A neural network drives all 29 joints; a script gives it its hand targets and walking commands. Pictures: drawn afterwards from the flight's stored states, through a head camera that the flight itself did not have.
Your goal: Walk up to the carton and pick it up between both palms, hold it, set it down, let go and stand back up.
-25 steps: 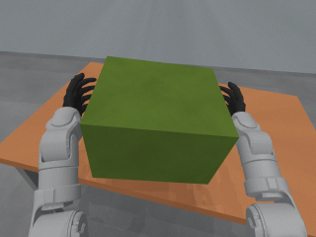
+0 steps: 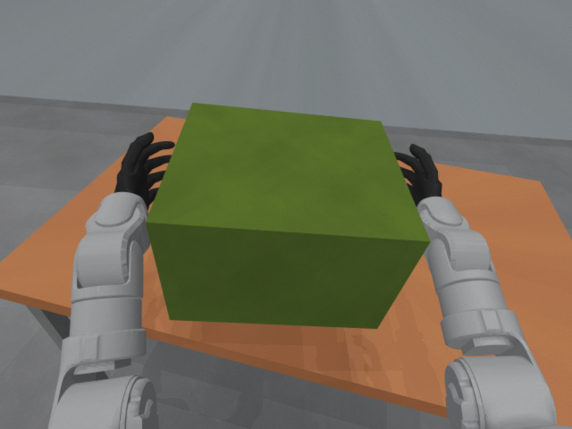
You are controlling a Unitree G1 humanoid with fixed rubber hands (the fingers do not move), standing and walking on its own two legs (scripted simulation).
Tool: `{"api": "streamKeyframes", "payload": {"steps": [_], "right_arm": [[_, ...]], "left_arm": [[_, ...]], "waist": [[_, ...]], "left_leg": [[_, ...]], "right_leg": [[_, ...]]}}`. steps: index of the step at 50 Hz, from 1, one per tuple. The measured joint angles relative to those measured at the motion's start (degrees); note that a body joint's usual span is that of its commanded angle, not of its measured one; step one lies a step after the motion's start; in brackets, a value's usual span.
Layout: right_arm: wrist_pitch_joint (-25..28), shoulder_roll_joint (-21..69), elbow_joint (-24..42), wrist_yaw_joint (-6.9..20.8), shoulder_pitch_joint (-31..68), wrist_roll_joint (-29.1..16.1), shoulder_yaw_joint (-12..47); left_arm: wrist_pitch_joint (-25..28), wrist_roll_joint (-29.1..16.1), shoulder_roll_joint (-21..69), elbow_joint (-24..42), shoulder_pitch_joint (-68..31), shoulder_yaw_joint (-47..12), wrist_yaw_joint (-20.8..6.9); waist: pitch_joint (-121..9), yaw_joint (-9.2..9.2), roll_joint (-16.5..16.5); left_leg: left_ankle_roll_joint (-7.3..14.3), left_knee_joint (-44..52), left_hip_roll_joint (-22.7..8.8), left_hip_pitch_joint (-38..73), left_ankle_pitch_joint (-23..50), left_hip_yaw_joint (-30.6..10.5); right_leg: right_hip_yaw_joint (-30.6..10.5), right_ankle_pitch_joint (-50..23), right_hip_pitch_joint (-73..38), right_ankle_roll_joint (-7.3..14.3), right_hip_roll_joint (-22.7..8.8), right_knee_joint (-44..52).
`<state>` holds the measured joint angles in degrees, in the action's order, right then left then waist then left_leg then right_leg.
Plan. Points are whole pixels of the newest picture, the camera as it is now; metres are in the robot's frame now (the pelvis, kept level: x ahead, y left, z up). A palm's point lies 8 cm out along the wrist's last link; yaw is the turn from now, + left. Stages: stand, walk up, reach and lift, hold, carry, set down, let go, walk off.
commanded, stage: hold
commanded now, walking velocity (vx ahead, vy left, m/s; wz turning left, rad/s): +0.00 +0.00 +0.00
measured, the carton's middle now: (282, 213) +0.38 -0.01 +0.14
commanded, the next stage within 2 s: none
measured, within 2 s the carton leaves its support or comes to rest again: neither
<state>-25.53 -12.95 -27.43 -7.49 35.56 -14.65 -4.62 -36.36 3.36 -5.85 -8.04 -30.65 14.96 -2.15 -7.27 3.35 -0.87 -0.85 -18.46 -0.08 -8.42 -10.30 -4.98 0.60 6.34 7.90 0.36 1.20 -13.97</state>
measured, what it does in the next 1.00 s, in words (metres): stands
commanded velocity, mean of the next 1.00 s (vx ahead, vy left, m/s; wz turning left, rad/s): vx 0.00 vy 0.00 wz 0.00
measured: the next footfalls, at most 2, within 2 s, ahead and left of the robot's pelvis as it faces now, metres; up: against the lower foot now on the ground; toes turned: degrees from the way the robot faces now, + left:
none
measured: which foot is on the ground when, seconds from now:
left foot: down 0.00-1.00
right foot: down 0.00-1.00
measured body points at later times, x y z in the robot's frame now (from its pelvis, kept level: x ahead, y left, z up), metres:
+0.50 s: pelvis -0.01 +0.01 +0.00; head -0.05 +0.02 +0.45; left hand +0.37 +0.19 +0.19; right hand +0.37 -0.20 +0.17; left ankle -0.01 +0.13 -0.75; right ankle +0.01 -0.11 -0.75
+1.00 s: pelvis +0.00 +0.00 +0.00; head -0.05 +0.02 +0.45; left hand +0.37 +0.18 +0.19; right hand +0.37 -0.21 +0.18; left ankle -0.01 +0.13 -0.75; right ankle +0.01 -0.12 -0.75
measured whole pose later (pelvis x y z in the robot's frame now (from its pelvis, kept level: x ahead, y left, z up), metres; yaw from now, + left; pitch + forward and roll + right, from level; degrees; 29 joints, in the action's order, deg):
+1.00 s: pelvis +0.00 +0.00 +0.00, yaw +0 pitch -2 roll -1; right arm -27.0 -12.2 -25.5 -8.3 33.9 -14.8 -4.5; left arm -37.9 5.2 -4.9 -5.8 -29.4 16.3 -4.2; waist -5.5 4.0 -1.5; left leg -0.7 -18.0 0.0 -5.8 -10.4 -4.7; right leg 0.2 6.6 5.5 0.3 1.2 -13.9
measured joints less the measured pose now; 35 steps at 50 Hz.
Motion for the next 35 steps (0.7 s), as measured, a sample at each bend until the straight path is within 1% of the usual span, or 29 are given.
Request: {"api": "streamKeyframes", "payload": {"steps": [5,10,12,16,22,27,35], "right_arm": [[-1.15,0.51,2.28,-0.81,-1.59,-0.22,0.18],[-1.67,0.75,2.92,-1.25,-2.49,-0.13,0.44],[-1.68,0.8,3.01,-1.28,-2.71,-0.28,0.51],[-1.42,0.96,3.49,-0.99,-2.78,-0.01,-0.37],[-1.14,1.12,-0.46,-0.14,0.22,1.12,-1.98],[-0.29,0.74,-1.02,-0.01,0.75,1.0,-1.45],[0.08,0.69,-3.77,0.21,1.51,1.1,-1.3]], "left_arm": [[-0.38,0.55,0.62,1.6,1.66,0.67,-0.89],[-1.12,1.29,0.7,1.56,1.44,1.23,-2.3],[-1.67,1.39,0.58,2.0,1.46,1.09,-2.34],[-1.5,0.74,0.55,2.08,0.95,0.73,-1.54],[-0.49,0.87,0.22,-2.54,-2.16,1.12,-1.19],[0.15,0.32,-0.23,-2.57,-2.14,0.57,-0.51],[0.15,0.74,-0.12,-4.89,-2.92,1.01,-0.95]], "waist": [[0.59,0.82,0.04],[1.76,0.67,-0.4],[2.01,0.46,-0.55],[1.7,0.0,-0.42],[1.13,-0.95,-0.02],[0.35,-0.96,0.31],[0.11,-0.78,-0.12]], "left_leg": [[0.06,0.24,0.04,1.6,-0.27,-0.12],[0.18,0.21,0.08,2.44,-0.25,0.33],[0.19,0.18,0.11,2.27,-0.12,0.56],[0.29,-0.19,0.29,0.85,0.19,0.7],[0.6,0.28,0.56,-0.46,0.99,1.21],[0.57,0.15,0.56,-1.41,1.08,1.06],[0.4,0.49,0.37,-0.4,0.74,0.81]], "right_leg": [[0.09,0.37,-1.6,-0.05,-0.04,0.14],[-0.37,0.41,-2.12,-0.13,-0.07,-0.26],[-0.6,0.27,-1.83,-0.15,-0.09,-0.4],[-0.75,-0.1,-0.46,-0.26,-0.25,-0.64],[-1.23,-0.79,1.19,-0.42,-0.51,-0.63],[-1.08,-0.97,1.92,-0.45,-0.51,-0.42],[-0.81,-0.43,0.93,-0.2,-0.33,-0.31]]}}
